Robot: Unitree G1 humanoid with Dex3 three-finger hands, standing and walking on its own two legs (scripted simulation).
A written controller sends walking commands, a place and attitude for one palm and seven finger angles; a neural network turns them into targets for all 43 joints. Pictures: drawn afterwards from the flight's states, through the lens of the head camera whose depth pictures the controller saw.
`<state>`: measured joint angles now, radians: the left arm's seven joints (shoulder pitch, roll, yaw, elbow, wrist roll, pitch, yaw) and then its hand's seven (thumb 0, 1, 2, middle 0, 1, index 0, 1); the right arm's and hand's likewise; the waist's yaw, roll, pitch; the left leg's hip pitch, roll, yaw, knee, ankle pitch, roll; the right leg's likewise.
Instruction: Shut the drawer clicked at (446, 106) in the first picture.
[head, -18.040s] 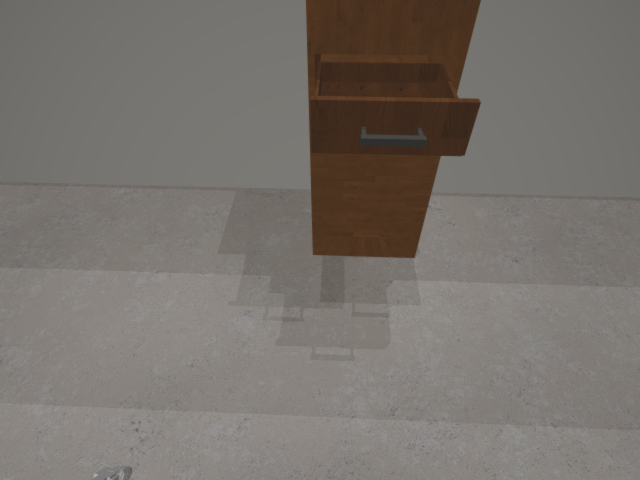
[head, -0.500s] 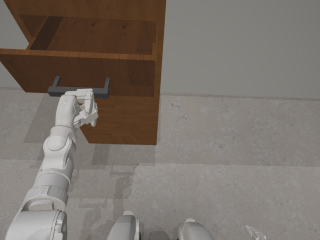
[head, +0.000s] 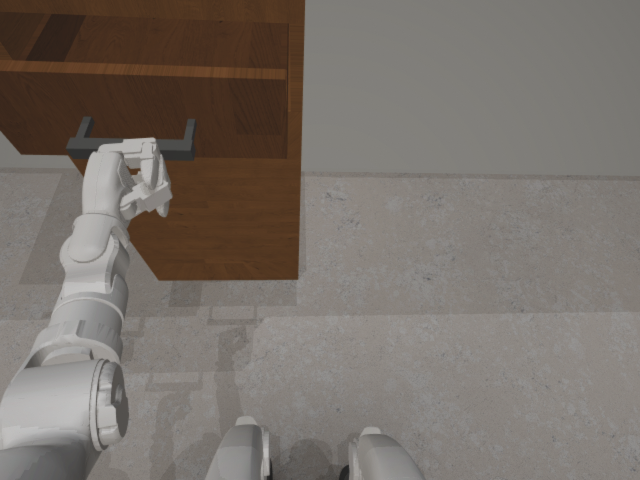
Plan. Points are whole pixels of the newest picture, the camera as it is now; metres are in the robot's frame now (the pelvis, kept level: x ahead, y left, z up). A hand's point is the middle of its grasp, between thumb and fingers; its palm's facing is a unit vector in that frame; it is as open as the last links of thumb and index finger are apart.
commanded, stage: push the drawer shut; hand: left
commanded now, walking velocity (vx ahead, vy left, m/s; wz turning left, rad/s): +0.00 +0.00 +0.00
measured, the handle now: (136, 137) +0.53 +0.23 +0.07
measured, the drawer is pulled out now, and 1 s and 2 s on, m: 0.11 0.00 0.00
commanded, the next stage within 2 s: pull the fist back off the drawer in 1.46 s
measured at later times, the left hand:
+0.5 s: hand (167, 154) +0.51 +0.19 +0.07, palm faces -0.01 -1.00 -0.05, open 3.2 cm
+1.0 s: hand (170, 118) +0.57 +0.20 +0.07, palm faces -0.01 -1.00 -0.04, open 3.3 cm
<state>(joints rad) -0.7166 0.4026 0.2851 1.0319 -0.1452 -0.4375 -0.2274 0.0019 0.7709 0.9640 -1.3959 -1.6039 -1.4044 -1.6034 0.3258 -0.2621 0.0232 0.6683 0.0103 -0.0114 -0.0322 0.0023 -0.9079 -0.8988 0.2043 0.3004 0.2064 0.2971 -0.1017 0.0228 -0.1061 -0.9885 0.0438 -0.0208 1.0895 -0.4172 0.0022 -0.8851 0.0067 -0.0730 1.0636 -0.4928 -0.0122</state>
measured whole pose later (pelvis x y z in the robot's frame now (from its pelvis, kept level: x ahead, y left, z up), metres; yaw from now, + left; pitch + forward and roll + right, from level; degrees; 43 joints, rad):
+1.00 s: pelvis -0.01 +0.02 -0.02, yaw -2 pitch +26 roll -6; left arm -1.17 0.67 0.37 1.32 0.00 -0.34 -0.21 0.06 0.69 0.92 -1.40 -1.60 -1.40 -1.60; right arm 0.41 -0.27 0.07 0.66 -0.04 0.00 -0.02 0.00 -0.91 -0.90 0.21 0.30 0.21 0.30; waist -0.26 0.04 -0.10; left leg -1.23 0.06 -0.04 1.19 -0.43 0.03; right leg -1.10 0.02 -0.08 1.11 -0.48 0.01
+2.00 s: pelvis -0.01 +0.02 -0.02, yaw -3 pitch +27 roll -7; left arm -1.18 0.68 0.40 1.28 0.00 -0.29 -0.20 0.09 0.68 0.90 -1.40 -1.60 -1.40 -1.60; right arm 0.43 -0.27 0.08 0.65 -0.05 0.00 0.01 0.00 -0.91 -0.90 0.21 0.30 0.21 0.30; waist -0.26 0.05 -0.09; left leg -1.25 0.06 -0.05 1.20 -0.42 0.03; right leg -1.12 0.03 -0.09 1.11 -0.47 0.01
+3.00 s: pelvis +0.04 +0.01 +0.06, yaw +0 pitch +5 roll -1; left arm -0.09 0.33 0.19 0.25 -0.14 -0.10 -0.04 0.02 0.90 0.90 -1.40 -1.60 -1.41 -1.60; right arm 0.22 -0.24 0.03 0.52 0.05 0.06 -0.06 0.00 -0.91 -0.90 0.20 0.30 0.20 0.30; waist -0.02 0.04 -0.09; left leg -0.47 0.02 0.03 0.73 -0.35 0.02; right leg -0.37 0.00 -0.02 0.69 -0.40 0.01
